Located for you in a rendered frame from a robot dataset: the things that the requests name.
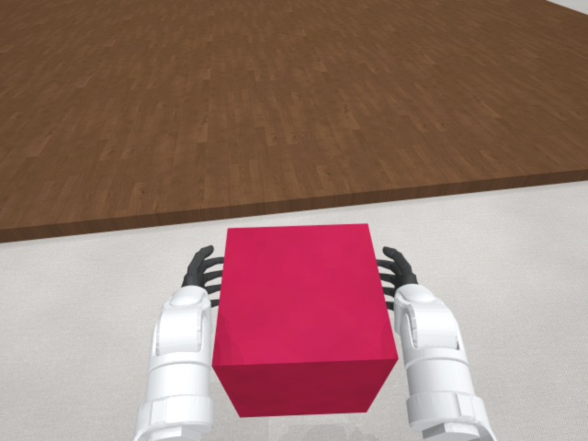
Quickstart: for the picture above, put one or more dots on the left robot hand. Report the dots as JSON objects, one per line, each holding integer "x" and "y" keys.
{"x": 195, "y": 270}

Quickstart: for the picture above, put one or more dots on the robot right forearm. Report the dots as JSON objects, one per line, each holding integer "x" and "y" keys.
{"x": 442, "y": 403}

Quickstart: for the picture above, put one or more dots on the carton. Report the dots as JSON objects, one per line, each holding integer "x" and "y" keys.
{"x": 303, "y": 326}

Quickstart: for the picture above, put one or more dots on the robot left forearm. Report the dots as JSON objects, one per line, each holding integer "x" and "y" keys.
{"x": 177, "y": 404}

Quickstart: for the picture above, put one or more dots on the right robot hand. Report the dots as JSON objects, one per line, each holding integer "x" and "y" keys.
{"x": 402, "y": 270}

